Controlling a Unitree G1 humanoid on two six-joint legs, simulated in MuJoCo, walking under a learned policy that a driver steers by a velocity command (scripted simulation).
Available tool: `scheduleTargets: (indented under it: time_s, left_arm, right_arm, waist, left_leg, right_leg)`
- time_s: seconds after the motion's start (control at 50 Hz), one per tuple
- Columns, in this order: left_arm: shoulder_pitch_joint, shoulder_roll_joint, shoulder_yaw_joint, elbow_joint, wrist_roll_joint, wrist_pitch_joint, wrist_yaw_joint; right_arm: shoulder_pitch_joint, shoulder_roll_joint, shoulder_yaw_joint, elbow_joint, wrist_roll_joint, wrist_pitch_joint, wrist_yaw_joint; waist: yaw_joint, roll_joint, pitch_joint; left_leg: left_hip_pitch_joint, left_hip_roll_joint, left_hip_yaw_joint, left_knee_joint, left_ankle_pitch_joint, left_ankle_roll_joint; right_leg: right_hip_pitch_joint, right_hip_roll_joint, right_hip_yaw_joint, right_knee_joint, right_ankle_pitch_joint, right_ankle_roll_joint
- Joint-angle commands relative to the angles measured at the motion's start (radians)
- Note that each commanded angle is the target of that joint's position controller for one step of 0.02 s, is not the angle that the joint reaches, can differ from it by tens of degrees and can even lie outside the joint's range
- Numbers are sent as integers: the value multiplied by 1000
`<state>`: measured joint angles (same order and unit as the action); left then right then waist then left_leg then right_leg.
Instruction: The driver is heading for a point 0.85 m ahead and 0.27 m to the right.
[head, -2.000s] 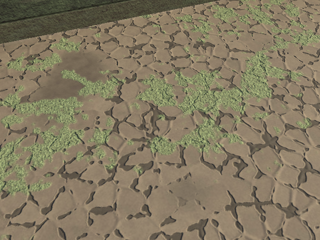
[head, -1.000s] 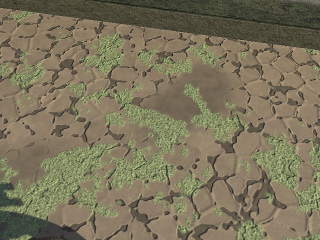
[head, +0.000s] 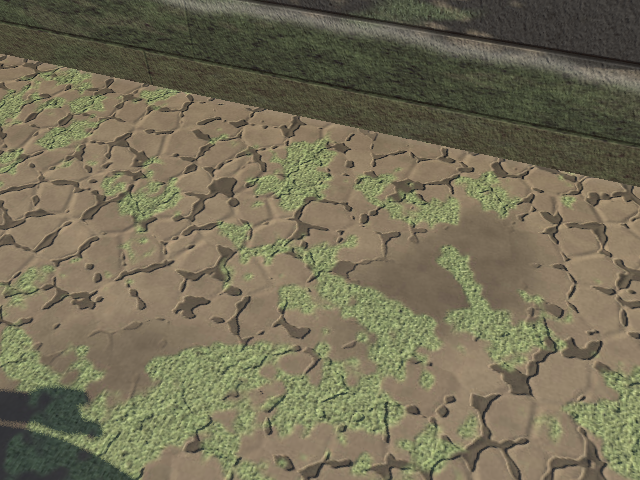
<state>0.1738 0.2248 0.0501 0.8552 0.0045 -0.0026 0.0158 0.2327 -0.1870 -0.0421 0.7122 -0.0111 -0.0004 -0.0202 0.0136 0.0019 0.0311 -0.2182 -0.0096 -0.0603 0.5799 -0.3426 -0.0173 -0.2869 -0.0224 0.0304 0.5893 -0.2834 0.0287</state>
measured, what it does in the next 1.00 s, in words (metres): stands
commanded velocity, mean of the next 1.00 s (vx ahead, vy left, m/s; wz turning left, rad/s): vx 0.00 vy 0.00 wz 0.00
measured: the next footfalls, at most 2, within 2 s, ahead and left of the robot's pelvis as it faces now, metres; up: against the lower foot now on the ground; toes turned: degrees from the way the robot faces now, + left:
right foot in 1.74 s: +0.39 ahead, -0.13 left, +0.00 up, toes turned -9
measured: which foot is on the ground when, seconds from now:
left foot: down 0.00-1.00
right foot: down 0.00-1.00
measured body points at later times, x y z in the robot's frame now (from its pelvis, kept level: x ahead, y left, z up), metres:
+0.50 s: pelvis +0.00 -0.01 +0.00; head +0.01 -0.01 +0.45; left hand +0.07 +0.25 -0.14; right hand +0.07 -0.25 -0.14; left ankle -0.02 +0.13 -0.73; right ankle +0.02 -0.14 -0.73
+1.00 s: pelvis +0.00 -0.01 +0.00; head +0.02 -0.01 +0.45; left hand +0.04 +0.24 -0.15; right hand +0.01 -0.24 -0.15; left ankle -0.02 +0.13 -0.73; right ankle +0.02 -0.14 -0.73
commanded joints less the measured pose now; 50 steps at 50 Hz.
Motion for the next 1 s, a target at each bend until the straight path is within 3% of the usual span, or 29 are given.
scheduleTargets:
  time_s: [0.02, 0.54, 1.0]
  left_arm:
    - [-18, 99, 21, -39, -1, -12, 7]
    - [25, 77, 16, 134, -11, 6, 29]
    - [77, 58, 1, 197, -12, 13, 31]
  right_arm:
    - [1, -97, -26, -53, 1, -15, -5]
    - [93, -87, -16, 151, 9, -18, -27]
    - [143, -66, 12, 301, 12, -17, -28]
  waist:
    - [-3, 3, -38]
    - [-3, -5, -4]
    - [-6, -2, 23]
  left_leg:
    - [-63, 34, -30, -117, 148, 33]
    - [-50, 13, 10, -135, 171, 11]
    - [-53, 8, 27, -159, 149, 6]
  right_leg:
    - [62, -17, 17, -74, 135, -24]
    - [75, -6, 8, -110, 141, -37]
    - [77, 7, -3, -133, 134, -39]
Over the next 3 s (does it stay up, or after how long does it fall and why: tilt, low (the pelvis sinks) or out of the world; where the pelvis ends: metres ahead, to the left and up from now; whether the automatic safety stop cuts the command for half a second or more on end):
stays up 0.76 -0.26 0.00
